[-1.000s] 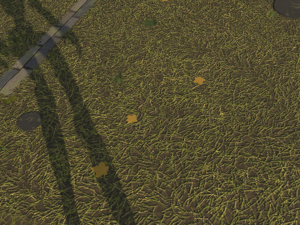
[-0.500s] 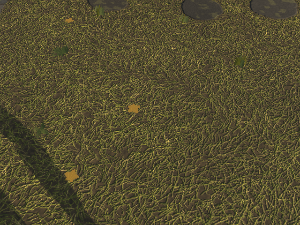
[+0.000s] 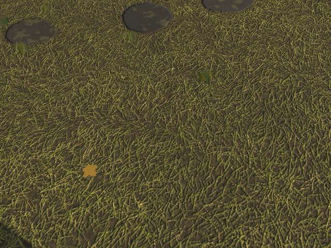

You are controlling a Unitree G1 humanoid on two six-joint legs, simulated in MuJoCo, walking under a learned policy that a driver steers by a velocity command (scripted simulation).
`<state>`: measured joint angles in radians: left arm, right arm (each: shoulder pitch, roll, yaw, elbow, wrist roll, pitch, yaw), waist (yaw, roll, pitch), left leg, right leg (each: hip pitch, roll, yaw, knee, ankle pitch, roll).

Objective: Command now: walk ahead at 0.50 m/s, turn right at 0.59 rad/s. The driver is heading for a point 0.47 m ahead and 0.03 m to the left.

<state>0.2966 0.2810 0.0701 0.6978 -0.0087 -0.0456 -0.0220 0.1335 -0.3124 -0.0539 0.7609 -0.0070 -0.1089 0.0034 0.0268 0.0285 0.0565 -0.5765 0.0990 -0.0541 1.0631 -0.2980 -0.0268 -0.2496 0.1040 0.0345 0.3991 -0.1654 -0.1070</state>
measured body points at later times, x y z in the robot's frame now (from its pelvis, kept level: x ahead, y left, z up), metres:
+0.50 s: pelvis +0.22 +0.05 -0.01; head +0.26 +0.04 +0.44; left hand +0.40 +0.29 -0.12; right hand +0.31 -0.23 -0.11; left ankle +0.32 +0.13 -0.74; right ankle +0.18 -0.09 -0.70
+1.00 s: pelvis +0.27 +0.01 -0.01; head +0.28 +0.00 +0.44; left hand +0.46 +0.22 -0.12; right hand +0.31 -0.27 -0.14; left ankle +0.32 +0.13 -0.74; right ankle +0.23 -0.10 -0.74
